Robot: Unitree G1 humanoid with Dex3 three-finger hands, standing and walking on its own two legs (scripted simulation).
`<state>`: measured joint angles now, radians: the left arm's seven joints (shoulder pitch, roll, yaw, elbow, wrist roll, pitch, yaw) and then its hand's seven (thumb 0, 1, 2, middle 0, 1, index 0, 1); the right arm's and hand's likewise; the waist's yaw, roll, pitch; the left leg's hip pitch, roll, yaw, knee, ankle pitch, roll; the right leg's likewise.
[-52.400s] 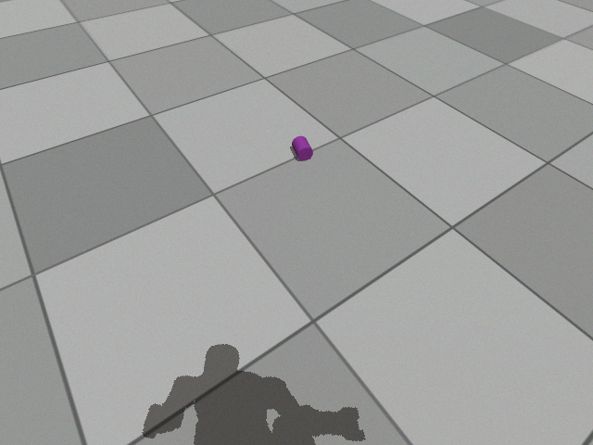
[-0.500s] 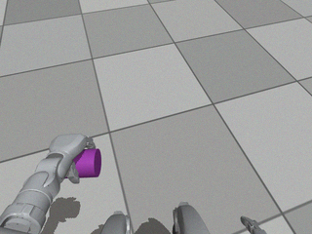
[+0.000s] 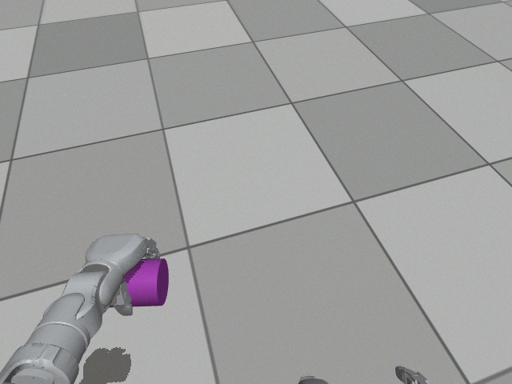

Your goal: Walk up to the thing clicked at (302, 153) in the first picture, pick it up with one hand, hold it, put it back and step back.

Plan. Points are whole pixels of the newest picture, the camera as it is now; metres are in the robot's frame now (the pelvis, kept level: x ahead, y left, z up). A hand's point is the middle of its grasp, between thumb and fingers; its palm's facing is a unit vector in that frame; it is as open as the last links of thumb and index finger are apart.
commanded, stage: hold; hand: left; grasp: from above
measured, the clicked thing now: (135, 282) +0.32 +0.21 -0.09
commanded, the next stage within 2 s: crouch in 1.82 s
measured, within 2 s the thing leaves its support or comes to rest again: neither
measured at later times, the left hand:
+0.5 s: hand (115, 278) +0.30 +0.22 -0.02, palm faces -0.47 -0.03 -0.88, open 10.5 cm
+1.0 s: hand (114, 285) +0.28 +0.21 +0.00, palm faces -0.45 -0.03 -0.89, open 10.6 cm
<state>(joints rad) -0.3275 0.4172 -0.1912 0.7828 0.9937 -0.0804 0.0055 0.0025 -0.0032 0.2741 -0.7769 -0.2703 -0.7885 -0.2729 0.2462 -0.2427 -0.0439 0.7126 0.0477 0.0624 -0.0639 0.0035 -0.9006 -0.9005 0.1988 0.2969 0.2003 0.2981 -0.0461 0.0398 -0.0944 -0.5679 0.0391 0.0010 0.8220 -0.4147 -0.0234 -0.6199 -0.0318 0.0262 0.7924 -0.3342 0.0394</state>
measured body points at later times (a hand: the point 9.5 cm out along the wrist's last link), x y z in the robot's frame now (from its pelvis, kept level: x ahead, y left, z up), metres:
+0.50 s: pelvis +0.00 +0.00 +0.01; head +0.02 -0.02 +0.46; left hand +0.32 +0.22 +0.03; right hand +0.12 -0.26 -0.11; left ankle +0.00 +0.13 -0.70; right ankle +0.03 -0.15 -0.70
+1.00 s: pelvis -0.02 +0.00 +0.02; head -0.01 -0.03 +0.47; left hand +0.30 +0.21 +0.05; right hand +0.13 -0.26 -0.10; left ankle +0.00 +0.13 -0.70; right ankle +0.03 -0.15 -0.70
